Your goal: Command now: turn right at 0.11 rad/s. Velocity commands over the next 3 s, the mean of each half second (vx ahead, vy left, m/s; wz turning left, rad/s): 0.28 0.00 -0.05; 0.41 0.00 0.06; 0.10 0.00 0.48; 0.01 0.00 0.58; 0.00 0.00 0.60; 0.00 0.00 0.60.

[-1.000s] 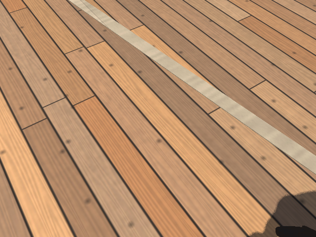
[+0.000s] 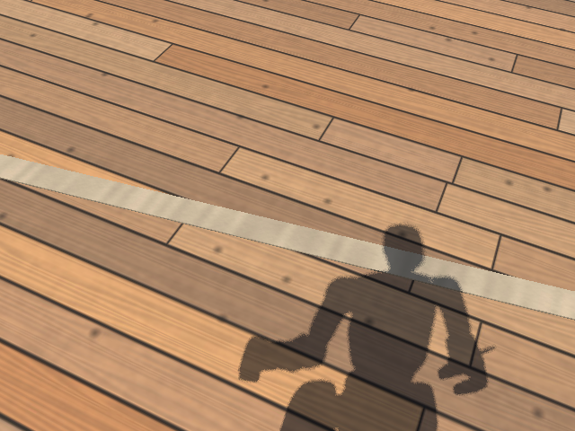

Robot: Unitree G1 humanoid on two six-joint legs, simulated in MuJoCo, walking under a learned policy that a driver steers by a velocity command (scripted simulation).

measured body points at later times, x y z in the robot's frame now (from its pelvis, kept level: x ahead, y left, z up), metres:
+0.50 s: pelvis +0.12 -0.02 +0.01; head +0.14 -0.04 +0.46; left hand +0.08 +0.25 -0.11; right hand +0.31 -0.27 -0.10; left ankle +0.23 +0.14 -0.68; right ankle +0.02 -0.11 -0.74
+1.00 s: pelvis +0.39 +0.04 +0.01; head +0.42 +0.05 +0.46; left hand +0.55 +0.32 -0.09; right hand +0.43 -0.24 -0.12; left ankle +0.38 +0.12 -0.74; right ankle +0.53 -0.13 -0.68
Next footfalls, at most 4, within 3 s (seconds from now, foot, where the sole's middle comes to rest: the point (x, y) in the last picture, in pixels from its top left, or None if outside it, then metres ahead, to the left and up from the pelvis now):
0.70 left None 0.42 0.12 -0.77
1.16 right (322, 371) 0.64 -0.07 -0.77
1.58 left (221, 425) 0.50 0.16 -0.77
2.10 right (297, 371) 0.64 -0.01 -0.77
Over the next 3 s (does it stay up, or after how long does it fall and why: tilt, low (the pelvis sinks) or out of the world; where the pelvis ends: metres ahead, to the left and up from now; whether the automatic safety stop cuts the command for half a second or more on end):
stays up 0.51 0.09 0.00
